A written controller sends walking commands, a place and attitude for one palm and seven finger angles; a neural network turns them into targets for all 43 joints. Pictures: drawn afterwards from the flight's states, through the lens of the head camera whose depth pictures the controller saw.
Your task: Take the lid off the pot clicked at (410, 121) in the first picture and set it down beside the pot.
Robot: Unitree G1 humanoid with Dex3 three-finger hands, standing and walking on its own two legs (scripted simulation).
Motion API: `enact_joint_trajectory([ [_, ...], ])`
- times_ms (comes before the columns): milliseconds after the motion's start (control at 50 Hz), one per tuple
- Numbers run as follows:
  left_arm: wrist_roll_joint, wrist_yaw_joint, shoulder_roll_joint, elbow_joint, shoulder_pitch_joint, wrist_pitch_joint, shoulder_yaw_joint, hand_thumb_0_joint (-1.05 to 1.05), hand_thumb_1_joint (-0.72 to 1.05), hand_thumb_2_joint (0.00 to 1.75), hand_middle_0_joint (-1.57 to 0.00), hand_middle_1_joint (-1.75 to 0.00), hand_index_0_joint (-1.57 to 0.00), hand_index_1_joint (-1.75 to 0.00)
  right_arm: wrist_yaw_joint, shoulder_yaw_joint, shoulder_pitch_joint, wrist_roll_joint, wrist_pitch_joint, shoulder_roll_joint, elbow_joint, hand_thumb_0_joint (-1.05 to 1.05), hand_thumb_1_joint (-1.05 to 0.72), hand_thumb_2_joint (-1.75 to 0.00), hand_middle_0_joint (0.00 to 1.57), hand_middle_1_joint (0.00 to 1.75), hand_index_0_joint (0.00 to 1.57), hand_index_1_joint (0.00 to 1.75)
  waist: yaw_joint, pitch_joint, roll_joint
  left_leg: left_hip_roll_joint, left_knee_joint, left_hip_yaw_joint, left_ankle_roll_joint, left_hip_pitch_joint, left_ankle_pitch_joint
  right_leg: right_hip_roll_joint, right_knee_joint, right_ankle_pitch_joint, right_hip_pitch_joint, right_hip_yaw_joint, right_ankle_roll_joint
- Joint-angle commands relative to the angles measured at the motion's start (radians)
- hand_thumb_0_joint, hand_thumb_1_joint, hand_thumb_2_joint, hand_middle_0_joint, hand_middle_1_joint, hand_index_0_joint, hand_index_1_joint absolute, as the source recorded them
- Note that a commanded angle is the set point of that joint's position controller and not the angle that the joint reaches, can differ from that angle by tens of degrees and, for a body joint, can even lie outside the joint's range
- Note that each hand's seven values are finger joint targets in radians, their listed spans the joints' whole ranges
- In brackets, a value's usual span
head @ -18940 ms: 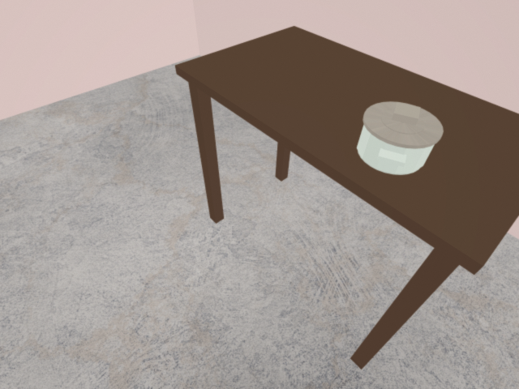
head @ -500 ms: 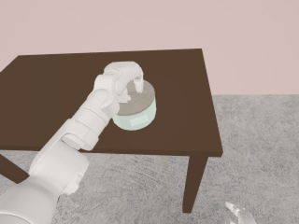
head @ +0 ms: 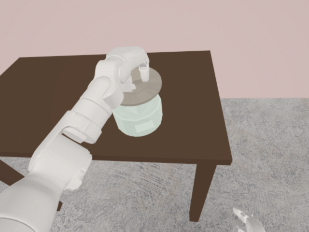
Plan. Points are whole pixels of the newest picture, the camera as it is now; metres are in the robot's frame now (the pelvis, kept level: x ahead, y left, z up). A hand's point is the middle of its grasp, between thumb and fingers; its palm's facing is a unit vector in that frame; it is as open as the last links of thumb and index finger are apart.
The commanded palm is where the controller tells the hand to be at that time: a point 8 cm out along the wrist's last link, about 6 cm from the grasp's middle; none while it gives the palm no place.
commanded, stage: lift the lid straight up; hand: left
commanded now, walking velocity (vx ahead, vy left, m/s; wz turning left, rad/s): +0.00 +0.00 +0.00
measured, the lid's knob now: (131, 77) +0.48 +0.06 +0.17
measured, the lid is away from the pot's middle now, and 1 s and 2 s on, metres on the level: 0.02 0.03 0.09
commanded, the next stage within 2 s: move the lid sideways beside the pot in 1.30 s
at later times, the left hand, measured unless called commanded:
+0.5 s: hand (124, 65) +0.45 +0.06 +0.23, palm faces -0.16 +0.00 -0.99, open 6.7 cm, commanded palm +0.42 +0.07 +0.30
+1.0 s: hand (119, 48) +0.45 +0.06 +0.27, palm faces -0.08 +0.00 -1.00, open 6.6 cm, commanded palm +0.42 +0.08 +0.34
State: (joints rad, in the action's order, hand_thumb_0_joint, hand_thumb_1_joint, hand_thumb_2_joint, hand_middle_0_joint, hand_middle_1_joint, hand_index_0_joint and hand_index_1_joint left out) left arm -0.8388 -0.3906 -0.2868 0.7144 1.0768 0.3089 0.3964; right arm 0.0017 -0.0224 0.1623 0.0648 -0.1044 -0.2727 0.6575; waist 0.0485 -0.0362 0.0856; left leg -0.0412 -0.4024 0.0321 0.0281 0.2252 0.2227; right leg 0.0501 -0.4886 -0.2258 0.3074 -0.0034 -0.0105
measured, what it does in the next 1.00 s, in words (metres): stands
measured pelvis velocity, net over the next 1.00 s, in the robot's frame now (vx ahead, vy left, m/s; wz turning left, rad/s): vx -0.01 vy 0.00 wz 0.01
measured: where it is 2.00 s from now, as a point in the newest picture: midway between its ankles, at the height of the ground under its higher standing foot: outside the picture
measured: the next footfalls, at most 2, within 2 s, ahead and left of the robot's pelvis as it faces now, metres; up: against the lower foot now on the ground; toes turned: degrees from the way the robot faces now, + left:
none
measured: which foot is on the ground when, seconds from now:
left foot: down 0.00-1.00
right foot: down 0.00-1.00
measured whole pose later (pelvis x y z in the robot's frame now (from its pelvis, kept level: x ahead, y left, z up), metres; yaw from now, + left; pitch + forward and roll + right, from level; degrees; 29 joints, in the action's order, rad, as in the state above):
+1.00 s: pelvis -0.01 +0.00 +0.00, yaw +0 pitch +2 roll +1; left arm -0.84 -0.46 -0.36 0.65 1.23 0.33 0.38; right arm 0.00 -0.04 0.14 0.07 -0.10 -0.28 0.65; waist 0.03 -0.04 0.08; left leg -0.05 -0.39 0.03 0.03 0.22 0.21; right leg 0.06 -0.47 -0.21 0.30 -0.01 -0.02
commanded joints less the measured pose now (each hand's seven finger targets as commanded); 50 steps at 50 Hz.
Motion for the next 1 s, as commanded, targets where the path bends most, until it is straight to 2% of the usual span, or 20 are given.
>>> enact_joint_trajectory([
  [0, -0.035, 0.043, -0.224, -0.2, 0.599, 0.01, -0.129, 0.0, 0.55, 1.12, -0.78, -0.92, -1.01, -1.04, 0.004, 0.025, -0.116, 0.003, 0.036, -0.088, -0.141, 0.0, -0.9, -0.9, 0.2, 0.3, 0.2, 0.3, -0.015, -0.399, -0.191, -0.018, 0.026, -0.015, 0.038, -0.088, -0.251, -0.038, 0.028, 0.368, -0.212, -0.023, 0.048],
  [120, -0.033, 0.032, -0.215, -0.267, 0.655, 0.007, -0.11, 0.0, 0.55, 1.12, -0.78, -0.92, -1.01, -1.04, 0.008, 0.024, -0.131, 0.006, 0.039, -0.082, -0.153, 0.0, -0.9, -0.9, 0.2, 0.3, 0.2, 0.3, -0.013, -0.428, -0.162, -0.017, 0.023, -0.022, 0.036, -0.121, -0.272, -0.039, 0.024, 0.365, -0.208, -0.026, 0.051],
  [180, -0.038, 0.031, -0.272, -0.263, 0.629, 0.009, -0.16, 0.0, 0.55, 1.12, -0.78, -0.92, -1.01, -1.04, 0.008, 0.023, -0.134, 0.003, 0.036, -0.087, -0.151, 0.0, -0.9, -0.9, 0.2, 0.3, 0.2, 0.3, -0.024, -0.444, -0.181, -0.015, 0.023, -0.02, 0.036, -0.111, -0.288, -0.036, 0.024, 0.388, -0.238, -0.021, 0.051],
  [240, -0.012, 0.025, -0.197, -0.272, 0.63, 0.009, -0.105, 0.0, 0.55, 1.12, -0.78, -0.92, -1.01, -1.04, 0.014, 0.026, -0.141, 0.01, 0.033, -0.089, -0.155, 0.0, -0.9, -0.9, 0.2, 0.3, 0.2, 0.3, -0.014, -0.404, -0.164, -0.013, 0.025, -0.025, 0.033, -0.113, -0.279, -0.038, 0.031, 0.358, -0.197, -0.034, 0.056],
  [280, -0.032, 0.023, -0.249, -0.269, 0.659, 0.012, -0.135, 0.0, 0.55, 1.12, -0.78, -0.92, -1.01, -1.04, 0.012, 0.018, -0.153, 0.008, 0.032, -0.086, -0.155, 0.0, -0.9, -0.9, 0.2, 0.3, 0.2, 0.3, -0.021, -0.409, -0.166, -0.014, 0.031, -0.021, 0.03, -0.104, -0.243, -0.038, 0.029, 0.33, -0.205, -0.029, 0.053],
  [340, -0.01, 0.018, -0.186, -0.285, 0.659, 0.008, -0.088, 0.0, 0.55, 1.12, -0.78, -0.92, -1.01, -1.04, 0.014, 0.023, -0.153, 0.011, 0.03, -0.088, -0.158, 0.0, -0.9, -0.9, 0.2, 0.3, 0.2, 0.3, -0.01, -0.412, -0.15, -0.012, 0.025, -0.026, 0.03, -0.122, -0.276, -0.037, 0.031, 0.345, -0.19, -0.034, 0.057],
  [380, -0.032, 0.02, -0.256, -0.257, 0.678, 0.015, -0.142, 0.0, 0.55, 1.12, -0.78, -0.92, -1.01, -1.04, 0.013, 0.017, -0.151, 0.007, 0.033, -0.084, -0.152, 0.0, -0.9, -0.9, 0.2, 0.3, 0.2, 0.3, -0.022, -0.407, -0.17, -0.011, 0.031, -0.03, 0.03, -0.112, -0.254, -0.039, 0.032, 0.322, -0.198, -0.032, 0.056],
  [420, -0.03, 0.017, -0.231, -0.235, 0.702, 0.016, -0.116, 0.0, 0.55, 1.12, -0.78, -0.92, -1.01, -1.04, 0.007, 0.011, -0.153, 0.009, 0.034, -0.082, -0.151, 0.0, -0.9, -0.9, 0.2, 0.3, 0.2, 0.3, -0.016, -0.394, -0.184, -0.015, 0.039, -0.026, 0.029, -0.095, -0.226, -0.038, 0.036, 0.303, -0.192, -0.032, 0.053],
  [460, -0.034, 0.021, -0.285, -0.24, 0.718, 0.01, -0.159, 0.0, 0.55, 1.12, -0.78, -0.92, -1.01, -1.04, 0.004, 0.01, -0.15, 0.005, 0.035, -0.085, -0.15, 0.0, -0.9, -0.9, 0.2, 0.3, 0.2, 0.3, -0.023, -0.417, -0.182, -0.013, 0.044, -0.025, 0.028, -0.094, -0.215, -0.035, 0.036, 0.294, -0.21, -0.027, 0.052],
  [520, -0.034, 0.014, -0.21, -0.233, 0.733, 0.012, -0.098, 0.0, 0.55, 1.12, -0.78, -0.92, -1.01, -1.04, 0.007, 0.014, -0.147, 0.008, 0.04, -0.079, -0.149, 0.0, -0.9, -0.9, 0.2, 0.3, 0.2, 0.3, -0.013, -0.41, -0.169, -0.011, 0.035, -0.03, 0.028, -0.117, -0.246, -0.038, 0.034, 0.304, -0.182, -0.034, 0.056],
  [580, -0.035, 0.016, -0.277, -0.259, 0.748, 0.008, -0.155, 0.0, 0.55, 1.12, -0.78, -0.92, -1.01, -1.04, 0.006, 0.014, -0.148, 0.003, 0.045, -0.084, -0.155, 0.0, -0.9, -0.9, 0.2, 0.3, 0.2, 0.3, -0.024, -0.446, -0.167, -0.014, 0.033, -0.028, 0.031, -0.114, -0.255, -0.034, 0.033, 0.33, -0.221, -0.025, 0.056],
  [640, -0.011, 0.01, -0.25, -0.278, 0.712, 0.005, -0.145, 0.0, 0.55, 1.12, -0.78, -0.92, -1.01, -1.04, 0.013, 0.02, -0.151, 0.007, 0.044, -0.091, -0.163, 0.0, -0.9, -0.9, 0.2, 0.3, 0.2, 0.3, -0.026, -0.441, -0.171, -0.013, 0.029, -0.032, 0.031, -0.115, -0.29, -0.032, 0.034, 0.354, -0.224, -0.028, 0.058],
  [660, -0.036, 0.008, -0.302, -0.255, 0.713, 0.011, -0.178, 0.0, 0.55, 1.12, -0.78, -0.92, -1.01, -1.04, 0.013, 0.013, -0.156, 0.004, 0.043, -0.087, -0.158, 0.0, -0.9, -0.9, 0.2, 0.3, 0.2, 0.3, -0.035, -0.449, -0.187, -0.009, 0.036, -0.027, 0.028, -0.102, -0.276, -0.032, 0.03, 0.347, -0.239, -0.024, 0.054],
  [720, -0.039, -0.003, -0.281, -0.207, 0.7, 0.024, -0.159, 0.0, 0.55, 1.12, -0.78, -0.92, -1.01, -1.04, 0.008, 0.012, -0.156, 0.008, 0.036, -0.09, -0.156, 0.0, -0.9, -0.9, 0.2, 0.3, 0.2, 0.3, -0.03, -0.381, -0.217, -0.01, 0.045, -0.012, 0.031, -0.069, -0.229, -0.031, 0.045, 0.315, -0.212, -0.025, 0.049],
  [820, -0.039, -0.009, -0.27, -0.272, 0.766, 0.017, -0.133, 0.0, 0.55, 1.12, -0.78, -0.92, -1.01, -1.04, 0.008, 0.014, -0.162, 0.013, 0.044, -0.086, -0.165, 0.0, -0.9, -0.9, 0.2, 0.3, 0.2, 0.3, -0.024, -0.41, -0.165, -0.01, 0.037, -0.019, 0.033, -0.107, -0.246, -0.033, 0.041, 0.306, -0.2, -0.025, 0.055],
  [840, -0.014, -0.007, -0.27, -0.304, 0.755, 0.011, -0.14, 0.0, 0.55, 1.12, -0.78, -0.92, -1.01, -1.04, 0.011, 0.019, -0.16, 0.014, 0.044, -0.096, -0.171, 0.0, -0.9, -0.9, 0.2, 0.3, 0.2, 0.3, -0.023, -0.433, -0.151, -0.011, 0.031, -0.026, 0.033, -0.118, -0.268, -0.03, 0.041, 0.324, -0.212, -0.025, 0.058],
  [860, -0.038, -0.009, -0.318, -0.304, 0.781, 0.014, -0.169, 0.0, 0.55, 1.12, -0.78, -0.92, -1.01, -1.04, 0.009, 0.013, -0.161, 0.01, 0.048, -0.088, -0.169, 0.0, -0.9, -0.9, 0.2, 0.3, 0.2, 0.3, -0.03, -0.465, -0.167, -0.011, 0.036, -0.023, 0.033, -0.114, -0.264, -0.032, 0.038, 0.329, -0.238, -0.019, 0.053],
  [920, -0.043, -0.014, -0.304, -0.242, 0.8, 0.028, -0.156, 0.0, 0.55, 1.12, -0.78, -0.92, -1.01, -1.04, 0.002, 0.012, -0.151, 0.012, 0.05, -0.092, -0.151, 0.0, -0.9, -0.9, 0.2, 0.3, 0.2, 0.3, -0.02, -0.408, -0.194, -0.008, 0.043, -0.018, 0.032, -0.095, -0.234, -0.033, 0.047, 0.299, -0.202, -0.027, 0.051],
  [940, -0.016, -0.012, -0.283, -0.236, 0.773, 0.023, -0.148, 0.0, 0.55, 1.12, -0.78, -0.92, -1.01, -1.04, 0.004, 0.016, -0.149, 0.015, 0.049, -0.102, -0.156, 0.0, -0.9, -0.9, 0.2, 0.3, 0.2, 0.3, -0.018, -0.395, -0.174, -0.01, 0.041, -0.023, 0.031, -0.088, -0.226, -0.031, 0.051, 0.291, -0.193, -0.028, 0.054],
  [980, -0.042, -0.014, -0.315, -0.264, 0.818, 0.02, -0.162, 0.0, 0.55, 1.12, -0.78, -0.92, -1.01, -1.04, 0.003, 0.012, -0.162, 0.01, 0.058, -0.091, -0.162, 0.0, -0.9, -0.9, 0.2, 0.3, 0.2, 0.3, -0.028, -0.428, -0.163, -0.012, 0.041, -0.022, 0.033, -0.098, -0.232, -0.031, 0.043, 0.295, -0.216, -0.021, 0.055],
])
